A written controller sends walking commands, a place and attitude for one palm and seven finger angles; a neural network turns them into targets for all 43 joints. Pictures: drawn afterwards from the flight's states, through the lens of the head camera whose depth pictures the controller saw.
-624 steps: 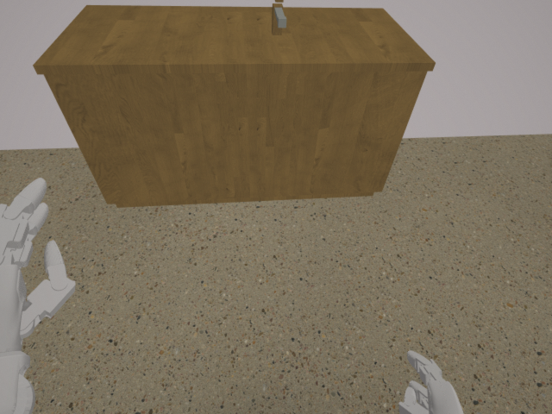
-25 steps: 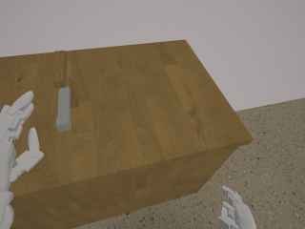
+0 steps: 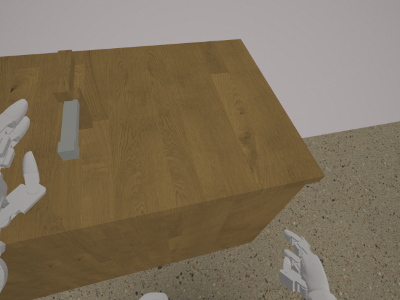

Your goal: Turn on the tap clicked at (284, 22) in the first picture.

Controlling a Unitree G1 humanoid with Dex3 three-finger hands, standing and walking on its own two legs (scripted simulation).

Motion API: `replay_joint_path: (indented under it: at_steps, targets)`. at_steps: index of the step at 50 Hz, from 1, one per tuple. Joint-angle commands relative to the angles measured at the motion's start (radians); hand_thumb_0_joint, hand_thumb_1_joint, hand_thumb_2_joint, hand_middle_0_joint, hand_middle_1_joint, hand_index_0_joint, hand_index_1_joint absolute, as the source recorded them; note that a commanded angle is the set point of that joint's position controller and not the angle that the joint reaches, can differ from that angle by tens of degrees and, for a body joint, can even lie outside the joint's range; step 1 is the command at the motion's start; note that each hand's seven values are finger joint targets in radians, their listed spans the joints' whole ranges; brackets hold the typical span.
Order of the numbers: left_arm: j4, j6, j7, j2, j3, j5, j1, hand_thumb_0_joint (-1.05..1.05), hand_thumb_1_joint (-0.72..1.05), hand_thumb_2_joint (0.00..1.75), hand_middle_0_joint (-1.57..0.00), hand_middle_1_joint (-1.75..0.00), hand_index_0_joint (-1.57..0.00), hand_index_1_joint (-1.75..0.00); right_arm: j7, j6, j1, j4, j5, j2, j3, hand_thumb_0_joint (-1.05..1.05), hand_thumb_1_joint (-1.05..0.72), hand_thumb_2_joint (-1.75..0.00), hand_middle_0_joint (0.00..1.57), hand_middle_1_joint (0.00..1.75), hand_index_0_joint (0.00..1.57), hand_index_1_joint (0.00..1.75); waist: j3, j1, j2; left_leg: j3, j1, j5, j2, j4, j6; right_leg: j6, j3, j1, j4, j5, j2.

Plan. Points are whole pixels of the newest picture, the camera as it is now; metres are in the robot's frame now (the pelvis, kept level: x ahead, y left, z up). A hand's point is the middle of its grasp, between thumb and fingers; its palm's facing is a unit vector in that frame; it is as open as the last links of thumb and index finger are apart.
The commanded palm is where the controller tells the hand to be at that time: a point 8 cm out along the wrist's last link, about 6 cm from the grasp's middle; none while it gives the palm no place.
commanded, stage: shuffle to correct the standing spot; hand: left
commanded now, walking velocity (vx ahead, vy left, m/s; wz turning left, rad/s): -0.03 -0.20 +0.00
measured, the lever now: (68, 150) +0.34 +0.29 +0.07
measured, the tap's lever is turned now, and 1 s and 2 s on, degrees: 0 0 0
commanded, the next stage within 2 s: come to a stop and stand still in 0.44 s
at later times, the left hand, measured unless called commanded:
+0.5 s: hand (72, 189) +0.23 +0.21 +0.16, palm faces +0.29 -0.85 -0.44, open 7.4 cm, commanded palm +0.16 +0.25 +0.18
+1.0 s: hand (62, 188) +0.23 +0.23 +0.14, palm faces +0.25 -0.86 -0.44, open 7.4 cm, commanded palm +0.18 +0.28 +0.18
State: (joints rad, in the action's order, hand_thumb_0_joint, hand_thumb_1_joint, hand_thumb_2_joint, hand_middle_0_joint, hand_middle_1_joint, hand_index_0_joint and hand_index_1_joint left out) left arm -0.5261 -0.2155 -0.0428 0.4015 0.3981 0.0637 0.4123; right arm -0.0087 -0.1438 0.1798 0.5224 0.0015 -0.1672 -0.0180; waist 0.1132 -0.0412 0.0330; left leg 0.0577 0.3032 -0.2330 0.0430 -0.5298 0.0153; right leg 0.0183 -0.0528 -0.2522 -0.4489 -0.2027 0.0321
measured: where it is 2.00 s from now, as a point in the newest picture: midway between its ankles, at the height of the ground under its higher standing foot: outside the picture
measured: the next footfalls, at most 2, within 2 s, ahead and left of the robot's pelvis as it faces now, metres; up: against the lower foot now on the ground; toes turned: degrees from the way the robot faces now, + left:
none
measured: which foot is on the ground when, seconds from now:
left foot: down 0.00-1.00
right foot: down 0.00-1.00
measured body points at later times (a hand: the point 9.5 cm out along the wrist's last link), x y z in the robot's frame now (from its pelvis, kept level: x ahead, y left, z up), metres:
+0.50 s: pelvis +0.00 -0.03 +0.00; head +0.05 -0.02 +0.44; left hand +0.21 +0.25 +0.19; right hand +0.16 -0.27 -0.08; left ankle +0.03 +0.10 -0.74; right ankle +0.02 -0.11 -0.74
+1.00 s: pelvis +0.01 +0.00 +0.00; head +0.04 +0.01 +0.45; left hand +0.21 +0.28 +0.17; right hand +0.17 -0.23 -0.08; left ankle +0.03 +0.10 -0.74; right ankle +0.02 -0.11 -0.74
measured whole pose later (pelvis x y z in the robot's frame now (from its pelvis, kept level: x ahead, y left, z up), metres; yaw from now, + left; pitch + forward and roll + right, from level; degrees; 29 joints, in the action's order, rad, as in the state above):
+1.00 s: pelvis +0.01 +0.00 +0.00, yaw -2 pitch -1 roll +0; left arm -0.46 -0.18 -0.05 0.37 0.34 0.05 0.47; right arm -0.01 -0.12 0.21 0.55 0.02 -0.21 0.00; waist 0.08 0.00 0.00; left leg 0.10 0.25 -0.24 0.03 -0.51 0.02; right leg 0.01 -0.01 -0.25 -0.49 -0.23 0.02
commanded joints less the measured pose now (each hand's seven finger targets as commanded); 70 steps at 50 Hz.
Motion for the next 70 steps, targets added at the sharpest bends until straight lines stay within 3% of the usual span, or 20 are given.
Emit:
replay_joint_path:
  at_steps: [1,7,11,12,15,27,31,34,35,36,37,39,41,45,46,47,51,57,62,70]
  targets:
    - [-0.208,-0.058,-0.027,0.175,0.128,0.019,-0.035,0.0,0.9,0.9,-0.2,-0.3,-0.2,-0.3,-0.024,-0.048,-0.045,-0.139,0.011,-0.153,0.076,0.0,-0.9,-0.9,0.2,0.3,0.2,0.3,-0.24,0.018,-0.098,-0.088,-0.088,0.076,0.106,0.089,0.007,-0.007,0.075,0.051,0.05,0.12,-0.074]
    - [-0.184,-0.044,-0.023,0.143,0.083,0.029,-0.036,0.0,0.9,0.9,-0.2,-0.3,-0.2,-0.3,-0.034,-0.039,-0.035,-0.126,0.009,-0.16,0.078,0.0,-0.9,-0.9,0.2,0.3,0.2,0.3,-0.226,0.027,-0.074,-0.067,-0.075,0.017,0.082,0.059,0.008,-0.003,0.091,0.008,0.07,0.078,-0.084]
    - [-0.203,-0.037,-0.034,0.193,0.133,0.03,-0.01,0.0,0.9,0.9,-0.2,-0.3,-0.2,-0.3,-0.038,-0.037,-0.047,-0.13,0.018,-0.158,0.081,0.0,-0.9,-0.9,0.2,0.3,0.2,0.3,-0.209,0.023,-0.038,-0.058,-0.066,-0.032,0.068,0.029,0.008,0.006,0.121,-0.018,0.094,0.037,-0.103]
    - [-0.191,-0.037,-0.028,0.155,0.094,0.035,-0.012,0.0,0.9,0.9,-0.2,-0.3,-0.2,-0.3,-0.038,-0.034,-0.031,-0.125,0.012,-0.16,0.08,0.0,-0.9,-0.9,0.2,0.3,0.2,0.3,-0.212,0.03,-0.027,-0.053,-0.06,-0.039,0.056,0.015,0.009,0.007,0.123,-0.025,0.102,0.02,-0.104]
    - [-0.215,-0.042,-0.033,0.189,0.123,0.037,-0.007,0.0,0.9,0.9,-0.2,-0.3,-0.2,-0.3,-0.04,-0.038,-0.027,-0.128,0.013,-0.163,0.086,0.0,-0.9,-0.9,0.2,0.3,0.2,0.3,-0.206,0.028,-0.051,-0.054,-0.053,-0.079,0.058,0.004,0.008,0.015,0.141,-0.043,0.106,-0.026,-0.119]
    - [-0.206,-0.029,-0.027,0.176,0.112,0.037,0.016,0.0,0.9,0.9,-0.2,-0.3,-0.2,-0.3,-0.041,-0.028,-0.02,-0.118,0.008,-0.169,0.083,0.0,-0.9,-0.9,0.2,0.3,0.2,0.3,-0.24,0.029,-0.077,-0.086,-0.06,0.102,0.119,0.038,0.025,-0.023,0.075,0.031,0.024,0.132,-0.077]
    - [-0.219,-0.023,-0.047,0.181,0.125,0.033,0.036,0.0,0.9,0.9,-0.2,-0.3,-0.2,-0.3,-0.036,-0.03,-0.035,-0.122,0.023,-0.159,0.079,0.0,-0.9,-0.9,0.2,0.3,0.2,0.3,-0.25,0.029,-0.056,-0.052,-0.095,0.056,0.05,-0.028,0.009,-0.003,0.161,0.028,0.082,0.176,-0.136]
    - [-0.207,-0.024,-0.062,0.17,0.108,0.033,0.026,0.0,0.9,0.9,-0.2,-0.3,-0.2,-0.3,-0.037,-0.027,-0.031,-0.115,0.023,-0.154,0.072,0.0,-0.9,-0.9,0.2,0.3,0.2,0.3,-0.225,0.033,-0.018,-0.056,-0.094,0.006,0.025,-0.042,0.008,0.003,0.198,0.002,0.129,0.083,-0.167]
    - [-0.345,-0.116,-0.037,0.893,0.639,-0.103,-0.893,0.0,0.9,0.9,-0.2,-0.3,-0.2,-0.3,-0.046,-0.102,0.129,-0.001,-0.037,-0.167,0.103,0.0,-0.9,-0.9,0.2,0.3,0.2,0.3,-0.103,-0.001,0.131,0.119,-0.047,0.007,-0.036,-0.009,-0.037,-0.113,0.158,-0.069,0.246,0.29,-0.078]
    - [0.006,-0.058,-0.03,0.559,0.421,-0.015,-0.599,0.0,0.9,0.9,-0.2,-0.3,-0.2,-0.3,-0.05,-0.068,0.01,-0.013,0.014,-0.153,0.096,0.0,-0.9,-0.9,0.2,0.3,0.2,0.3,-0.161,0.016,-0.156,-0.016,-0.075,0.126,0.054,0.098,-0.012,0.051,0.134,0.024,0.013,0.298,-0.189]
    - [0.061,-0.043,-0.01,0.28,0.211,-0.014,-0.412,0.0,0.9,0.9,-0.2,-0.3,-0.2,-0.3,-0.029,-0.073,0.002,-0.052,0.0,-0.173,0.104,0.0,-0.9,-0.9,0.2,0.3,0.2,0.3,-0.26,0.01,-0.212,-0.026,-0.174,0.205,0.059,0.043,-0.006,0.034,0.17,0.035,-0.032,0.291,-0.131]
    - [0.031,-0.036,0.006,0.152,0.084,0.002,-0.177,0.0,0.9,0.9,-0.2,-0.3,-0.2,-0.3,0.002,-0.061,0.012,-0.085,0.023,-0.181,0.097,0.0,-0.9,-0.9,0.2,0.3,0.2,0.3,-0.285,0.001,-0.185,-0.02,-0.181,0.221,0.065,0.032,0.031,-0.048,0.144,0.046,-0.042,0.3,-0.118]
    - [-0.008,-0.021,0.002,0.053,0.008,0.011,0.005,0.0,0.9,0.9,-0.2,-0.3,-0.2,-0.3,0.033,-0.049,-0.023,-0.11,0.042,-0.161,0.083,0.0,-0.9,-0.9,0.2,0.3,0.2,0.3,-0.296,-0.007,-0.095,-0.031,-0.167,0.216,0.074,0.045,0.043,-0.068,0.105,0.077,-0.053,0.267,-0.102]
    - [-0.099,-0.013,-0.037,0.167,0.107,0.0,0.012,0.0,0.9,0.9,-0.2,-0.3,-0.2,-0.3,0.017,-0.035,-0.048,-0.131,0.034,-0.159,0.069,0.0,-0.9,-0.9,0.2,0.3,0.2,0.3,-0.213,0.002,0.128,-0.032,-0.095,0.019,0.032,0.052,0.012,-0.023,0.128,0.041,0.088,0.07,-0.118]
    - [-0.121,-0.016,-0.056,0.232,0.175,-0.006,0.012,0.0,0.9,0.9,-0.2,-0.3,-0.2,-0.3,0.007,-0.029,-0.067,-0.126,0.031,-0.159,0.061,0.0,-0.9,-0.9,0.2,0.3,0.2,0.3,-0.219,0.003,0.099,-0.031,-0.133,0.027,0.027,0.072,0.009,0.0,0.133,0.012,0.093,0.034,-0.122]
    - [-0.123,-0.025,-0.055,0.192,0.151,0.002,-0.002,0.0,0.9,0.9,-0.2,-0.3,-0.2,-0.3,-0.004,-0.028,-0.061,-0.132,0.024,-0.151,0.055,0.0,-0.9,-0.9,0.2,0.3,0.2,0.3,-0.209,0.014,0.07,-0.04,-0.124,0.016,0.027,0.084,0.011,0.009,0.123,0.008,0.096,-0.003,-0.123]
    - [-0.202,-0.056,-0.071,0.232,0.173,-0.009,-0.125,0.0,0.9,0.9,-0.2,-0.3,-0.2,-0.3,-0.027,-0.042,-0.084,-0.128,0.018,-0.152,0.041,0.0,-0.9,-0.9,0.2,0.3,0.2,0.3,-0.191,0.014,-0.159,-0.08,-0.119,-0.004,0.057,0.166,0.021,0.006,0.106,0.037,0.061,0.01,-0.091]
    - [-0.123,-0.056,-0.064,0.115,0.057,-0.019,-0.11,0.0,0.9,0.9,-0.2,-0.3,-0.2,-0.3,-0.02,-0.065,-0.048,-0.103,0.012,-0.155,0.04,0.0,-0.9,-0.9,0.2,0.3,0.2,0.3,-0.219,0.015,-0.098,-0.091,-0.152,0.086,0.064,0.16,0.018,-0.001,0.065,0.074,0.07,0.1,-0.086]
    - [-0.075,-0.048,-0.061,0.089,0.022,-0.029,-0.086,0.0,0.9,0.9,-0.2,-0.3,-0.2,-0.3,-0.012,-0.052,-0.049,-0.097,0.011,-0.159,0.041,0.0,-0.9,-0.9,0.2,0.3,0.2,0.3,-0.192,0.018,-0.086,-0.105,-0.127,0.081,0.067,0.19,0.009,-0.004,0.053,0.069,0.078,0.089,-0.083]
    - [-0.167,-0.064,-0.066,0.147,0.067,-0.03,-0.115,0.0,0.9,0.9,-0.2,-0.3,-0.2,-0.3,-0.017,-0.038,-0.055,-0.122,0.01,-0.15,0.04,0.0,-0.9,-0.9,0.2,0.3,0.2,0.3,-0.216,0.016,-0.137,-0.131,-0.131,0.125,0.083,0.208,-0.012,0.001,0.041,0.104,0.051,0.094,-0.083]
